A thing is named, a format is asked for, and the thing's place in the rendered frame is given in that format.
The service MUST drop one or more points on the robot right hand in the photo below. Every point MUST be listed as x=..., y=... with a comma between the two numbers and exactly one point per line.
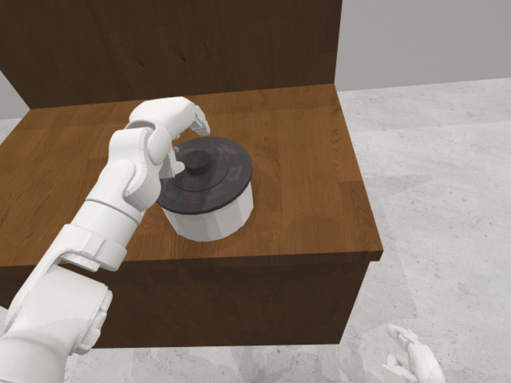
x=421, y=364

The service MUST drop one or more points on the robot left hand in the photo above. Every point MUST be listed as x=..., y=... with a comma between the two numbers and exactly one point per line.
x=176, y=114

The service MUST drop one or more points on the lid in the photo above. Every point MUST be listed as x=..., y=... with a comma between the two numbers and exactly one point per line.
x=227, y=179

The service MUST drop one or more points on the left robot forearm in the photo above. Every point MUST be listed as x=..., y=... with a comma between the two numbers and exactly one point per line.
x=128, y=185

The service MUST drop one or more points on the left robot upper arm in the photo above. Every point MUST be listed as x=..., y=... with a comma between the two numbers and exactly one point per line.
x=62, y=316

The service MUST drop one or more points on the pot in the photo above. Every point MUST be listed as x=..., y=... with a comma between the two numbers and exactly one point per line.
x=216, y=224

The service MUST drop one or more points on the knob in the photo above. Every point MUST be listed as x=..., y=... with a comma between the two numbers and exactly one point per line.
x=197, y=162

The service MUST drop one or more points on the table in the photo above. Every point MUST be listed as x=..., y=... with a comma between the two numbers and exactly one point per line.
x=263, y=74

